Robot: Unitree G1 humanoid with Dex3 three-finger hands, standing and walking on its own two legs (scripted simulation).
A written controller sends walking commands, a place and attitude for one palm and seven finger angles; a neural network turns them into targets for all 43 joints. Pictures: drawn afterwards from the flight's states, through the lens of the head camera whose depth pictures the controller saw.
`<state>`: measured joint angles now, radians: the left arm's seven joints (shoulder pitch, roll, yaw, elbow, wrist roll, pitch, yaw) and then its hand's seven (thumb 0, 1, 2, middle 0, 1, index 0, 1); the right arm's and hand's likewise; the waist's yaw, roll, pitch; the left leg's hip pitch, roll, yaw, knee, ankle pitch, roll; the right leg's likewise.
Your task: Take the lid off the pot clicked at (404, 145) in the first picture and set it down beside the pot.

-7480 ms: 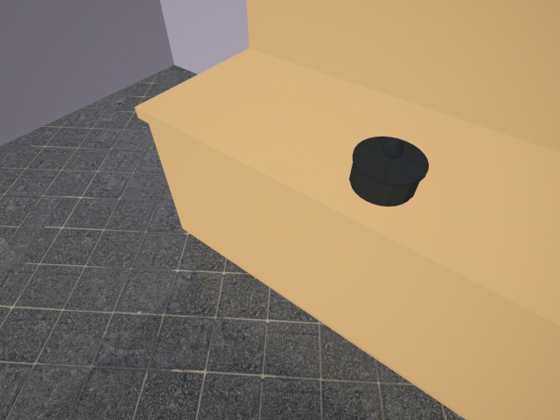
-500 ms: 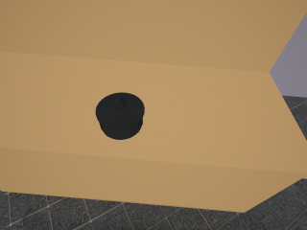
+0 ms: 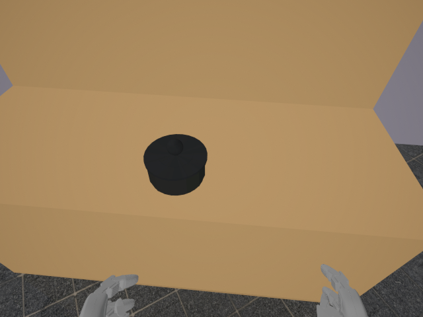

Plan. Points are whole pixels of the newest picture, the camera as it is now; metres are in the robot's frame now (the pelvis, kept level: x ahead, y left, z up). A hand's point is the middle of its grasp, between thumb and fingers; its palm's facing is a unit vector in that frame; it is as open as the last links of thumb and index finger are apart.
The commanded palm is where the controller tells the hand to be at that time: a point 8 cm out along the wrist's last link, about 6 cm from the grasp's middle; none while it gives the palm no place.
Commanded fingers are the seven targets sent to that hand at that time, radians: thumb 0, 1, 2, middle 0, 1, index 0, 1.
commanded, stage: lift the closed hand beside the body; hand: left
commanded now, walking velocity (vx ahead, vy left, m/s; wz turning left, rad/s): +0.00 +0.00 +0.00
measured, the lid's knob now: (174, 147) +0.54 +0.13 +0.00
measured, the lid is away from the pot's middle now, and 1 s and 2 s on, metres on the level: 0.00 0.00 0.00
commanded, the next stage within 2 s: raise the hand higher, near the body in 0.32 s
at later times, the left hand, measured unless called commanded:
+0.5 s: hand out of the picture +0.12 +0.22 -0.06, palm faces +0.22 -0.91 -0.36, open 3.1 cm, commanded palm +0.08 +0.26 -0.02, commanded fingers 0.00 0.90 0.90 -1.30 -1.50 -1.30 -1.50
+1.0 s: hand (81, 286) +0.16 +0.22 +0.04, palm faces +0.28 -0.88 -0.39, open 3.1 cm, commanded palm +0.12 +0.26 +0.08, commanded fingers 0.00 0.90 0.90 -1.30 -1.50 -1.30 -1.50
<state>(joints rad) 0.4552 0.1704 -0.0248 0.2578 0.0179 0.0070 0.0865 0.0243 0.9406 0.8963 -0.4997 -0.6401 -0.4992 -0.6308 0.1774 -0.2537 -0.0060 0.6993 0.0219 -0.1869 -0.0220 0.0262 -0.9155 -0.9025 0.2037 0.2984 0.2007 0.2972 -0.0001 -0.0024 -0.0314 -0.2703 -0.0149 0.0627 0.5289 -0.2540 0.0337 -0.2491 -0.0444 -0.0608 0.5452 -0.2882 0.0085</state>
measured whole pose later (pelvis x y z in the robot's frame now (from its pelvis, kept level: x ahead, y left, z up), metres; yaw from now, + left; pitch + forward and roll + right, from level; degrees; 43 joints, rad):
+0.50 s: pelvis +0.01 -0.01 +0.00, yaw +2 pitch +0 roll +0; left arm 0.53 0.25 0.09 0.16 0.01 0.04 0.09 0.01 0.91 0.90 -1.26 -1.47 -1.26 -1.47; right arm 0.22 -0.19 0.06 0.62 0.01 -0.09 -0.08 0.02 -0.90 -0.90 0.21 0.30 0.21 0.30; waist 0.05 0.02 0.02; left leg -0.28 -0.01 0.02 0.56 -0.28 0.02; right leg -0.23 -0.03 -0.10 0.55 -0.31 0.00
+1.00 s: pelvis +0.03 -0.01 +0.01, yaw +1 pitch -3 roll +0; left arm 0.65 0.27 0.13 -0.24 0.00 -0.02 0.08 0.01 0.90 0.90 -1.29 -1.50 -1.29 -1.49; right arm 0.15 -0.21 0.01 0.60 0.00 -0.13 -0.07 0.02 -0.90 -0.90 0.21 0.30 0.20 0.30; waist 0.07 0.04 0.02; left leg -0.14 0.00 0.04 0.46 -0.27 0.02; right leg -0.10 -0.02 -0.09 0.43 -0.29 0.00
